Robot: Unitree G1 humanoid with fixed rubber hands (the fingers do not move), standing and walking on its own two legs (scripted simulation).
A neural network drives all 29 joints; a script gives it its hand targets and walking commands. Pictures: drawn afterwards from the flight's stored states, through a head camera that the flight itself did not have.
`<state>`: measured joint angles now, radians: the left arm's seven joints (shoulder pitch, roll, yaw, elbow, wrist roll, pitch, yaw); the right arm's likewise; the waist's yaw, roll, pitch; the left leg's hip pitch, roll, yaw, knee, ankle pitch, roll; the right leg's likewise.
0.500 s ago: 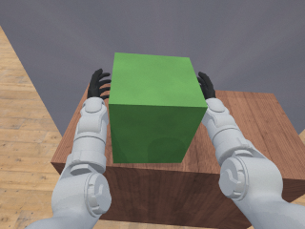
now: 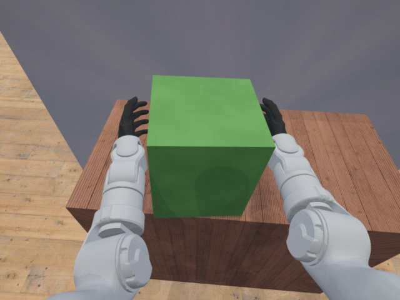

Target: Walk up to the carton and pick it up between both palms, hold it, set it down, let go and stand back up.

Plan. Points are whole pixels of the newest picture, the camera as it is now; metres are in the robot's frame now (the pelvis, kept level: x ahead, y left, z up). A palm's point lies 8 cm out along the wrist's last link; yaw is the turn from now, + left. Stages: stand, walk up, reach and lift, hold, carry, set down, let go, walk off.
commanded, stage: set down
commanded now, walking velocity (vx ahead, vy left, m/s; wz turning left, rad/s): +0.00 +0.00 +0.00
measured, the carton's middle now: (200, 150) +0.43 +0.06 +0.06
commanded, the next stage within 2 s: none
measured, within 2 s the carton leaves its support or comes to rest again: rests again in 0.32 s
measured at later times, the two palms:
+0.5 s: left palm (127, 144) +0.39 +0.21 +0.10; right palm (269, 138) +0.45 -0.09 +0.10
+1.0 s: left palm (126, 148) +0.39 +0.21 +0.09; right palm (267, 138) +0.44 -0.08 +0.10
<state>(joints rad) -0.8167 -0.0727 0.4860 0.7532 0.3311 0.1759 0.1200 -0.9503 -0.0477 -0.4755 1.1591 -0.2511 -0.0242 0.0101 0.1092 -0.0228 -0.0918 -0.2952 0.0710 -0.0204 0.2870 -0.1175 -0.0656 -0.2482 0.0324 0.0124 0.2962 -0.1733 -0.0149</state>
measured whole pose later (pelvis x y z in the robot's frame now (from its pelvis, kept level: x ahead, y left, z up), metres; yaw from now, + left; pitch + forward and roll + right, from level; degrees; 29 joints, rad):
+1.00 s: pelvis +0.01 +0.01 +0.00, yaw +0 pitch +8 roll +0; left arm -0.73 -0.13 0.55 0.68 0.40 0.10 0.09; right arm -0.91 0.02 -0.63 1.09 -0.40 -0.11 0.08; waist 0.11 -0.03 -0.07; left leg -0.30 0.06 -0.01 0.29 -0.12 -0.06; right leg -0.25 0.02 0.01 0.30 -0.18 -0.01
